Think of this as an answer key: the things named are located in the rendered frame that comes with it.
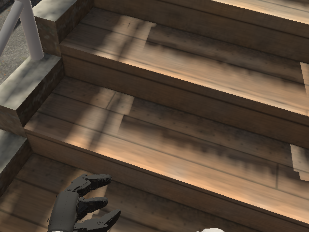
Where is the left robot hand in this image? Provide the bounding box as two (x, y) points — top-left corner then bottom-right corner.
(47, 173), (121, 232)

